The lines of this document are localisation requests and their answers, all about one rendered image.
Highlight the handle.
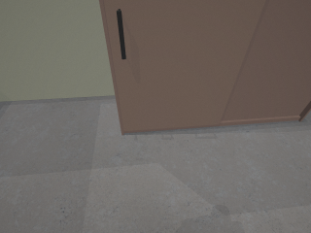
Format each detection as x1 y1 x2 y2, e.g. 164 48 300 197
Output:
117 9 126 59

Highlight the wardrobe door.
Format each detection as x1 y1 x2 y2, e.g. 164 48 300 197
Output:
103 0 266 131
221 0 311 121

